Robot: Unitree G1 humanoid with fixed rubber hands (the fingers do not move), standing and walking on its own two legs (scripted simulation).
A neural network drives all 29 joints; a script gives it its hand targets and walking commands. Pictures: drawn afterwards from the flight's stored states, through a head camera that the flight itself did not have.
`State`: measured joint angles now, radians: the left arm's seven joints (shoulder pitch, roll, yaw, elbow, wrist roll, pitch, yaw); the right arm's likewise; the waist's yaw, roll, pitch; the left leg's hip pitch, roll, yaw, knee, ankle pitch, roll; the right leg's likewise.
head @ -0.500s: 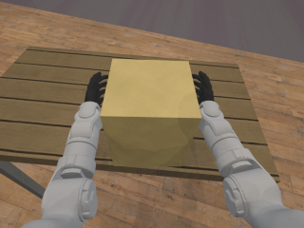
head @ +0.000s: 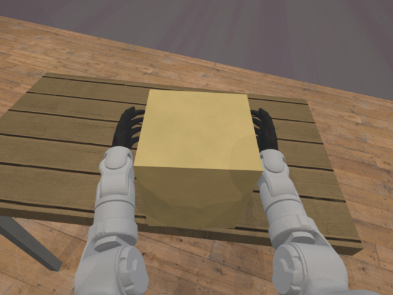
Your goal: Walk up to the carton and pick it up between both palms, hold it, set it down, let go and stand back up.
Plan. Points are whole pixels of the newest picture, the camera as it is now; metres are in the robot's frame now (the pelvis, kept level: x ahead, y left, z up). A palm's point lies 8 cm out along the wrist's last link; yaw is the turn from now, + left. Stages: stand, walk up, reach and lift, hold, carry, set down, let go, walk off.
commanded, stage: reach and lift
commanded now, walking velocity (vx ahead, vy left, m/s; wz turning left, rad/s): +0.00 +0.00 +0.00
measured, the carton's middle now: (195, 163) +0.38 +0.04 +0.05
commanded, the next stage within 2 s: none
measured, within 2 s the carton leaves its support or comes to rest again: leaves its support in 1.28 s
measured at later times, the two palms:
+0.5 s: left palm (123, 146) +0.37 +0.19 +0.10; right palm (265, 148) +0.39 -0.11 +0.11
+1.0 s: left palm (123, 146) +0.37 +0.19 +0.10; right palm (265, 150) +0.38 -0.11 +0.11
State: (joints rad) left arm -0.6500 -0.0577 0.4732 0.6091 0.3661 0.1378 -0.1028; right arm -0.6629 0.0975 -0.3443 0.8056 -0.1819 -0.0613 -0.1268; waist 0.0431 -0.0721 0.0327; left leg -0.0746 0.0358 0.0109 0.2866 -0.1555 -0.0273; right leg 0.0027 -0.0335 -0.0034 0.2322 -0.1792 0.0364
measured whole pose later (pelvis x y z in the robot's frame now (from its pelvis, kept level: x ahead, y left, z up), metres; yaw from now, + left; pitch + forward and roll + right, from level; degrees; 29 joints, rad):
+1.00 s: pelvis -0.01 +0.00 +0.00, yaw +2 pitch -2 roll +0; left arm -0.69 -0.04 0.46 0.61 0.37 0.19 -0.12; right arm -0.66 0.10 -0.34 0.82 -0.17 -0.13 -0.14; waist 0.03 -0.08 0.05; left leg -0.12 0.05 0.03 0.29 -0.13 -0.03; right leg -0.02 -0.04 -0.05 0.23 -0.17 0.03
